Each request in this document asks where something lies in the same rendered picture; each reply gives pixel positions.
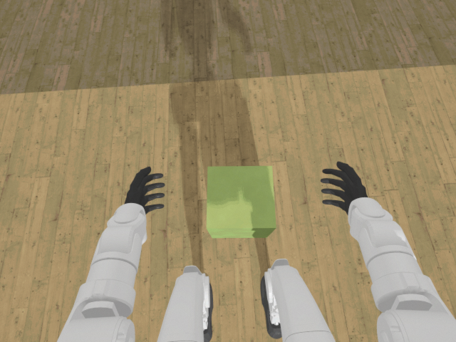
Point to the right robot forearm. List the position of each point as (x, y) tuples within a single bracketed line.
[(398, 282)]

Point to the robot right upper arm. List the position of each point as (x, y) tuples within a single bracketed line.
[(415, 326)]

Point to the right robot hand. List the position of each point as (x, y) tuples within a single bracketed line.
[(351, 184)]

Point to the carton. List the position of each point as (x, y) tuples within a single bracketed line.
[(240, 201)]

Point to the robot left thigh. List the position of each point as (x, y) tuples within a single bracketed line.
[(183, 321)]

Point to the robot left upper arm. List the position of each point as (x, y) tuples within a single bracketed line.
[(103, 329)]

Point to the right robot foot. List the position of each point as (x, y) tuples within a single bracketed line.
[(274, 330)]

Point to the left robot hand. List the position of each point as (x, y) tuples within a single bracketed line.
[(138, 190)]

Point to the left robot forearm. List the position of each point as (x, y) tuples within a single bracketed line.
[(109, 288)]

